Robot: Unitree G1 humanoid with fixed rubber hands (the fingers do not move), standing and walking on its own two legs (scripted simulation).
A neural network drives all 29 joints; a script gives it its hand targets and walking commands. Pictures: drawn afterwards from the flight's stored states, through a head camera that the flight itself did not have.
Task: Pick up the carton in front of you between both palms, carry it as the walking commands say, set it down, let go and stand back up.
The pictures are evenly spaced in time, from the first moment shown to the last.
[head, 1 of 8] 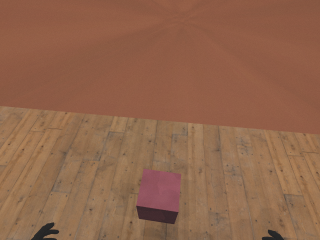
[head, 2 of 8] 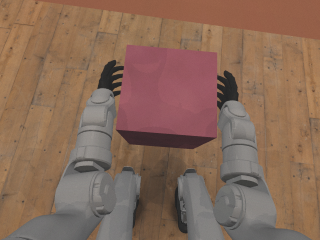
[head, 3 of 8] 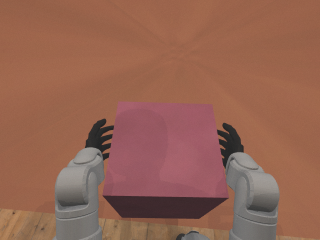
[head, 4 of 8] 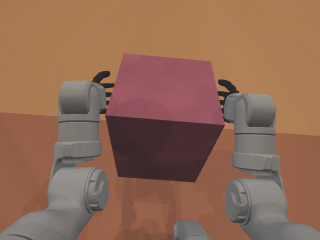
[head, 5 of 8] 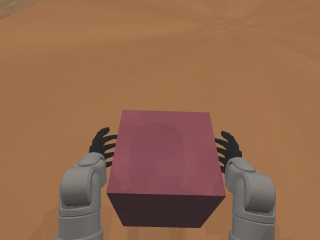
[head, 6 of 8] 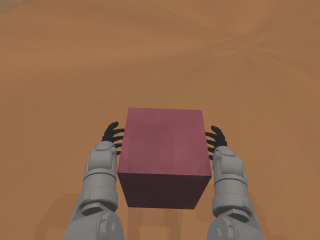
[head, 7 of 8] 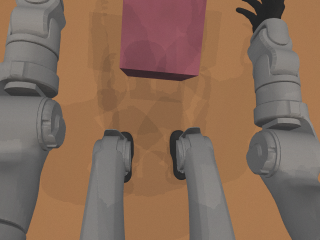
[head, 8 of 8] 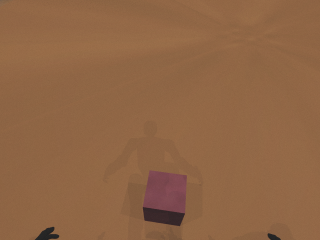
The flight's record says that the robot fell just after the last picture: no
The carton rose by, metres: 1.20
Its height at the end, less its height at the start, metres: +0.45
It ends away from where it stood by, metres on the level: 6.47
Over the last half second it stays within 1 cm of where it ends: yes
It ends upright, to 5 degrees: yes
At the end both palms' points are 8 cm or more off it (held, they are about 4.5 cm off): yes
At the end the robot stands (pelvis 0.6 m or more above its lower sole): yes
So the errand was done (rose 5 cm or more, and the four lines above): yes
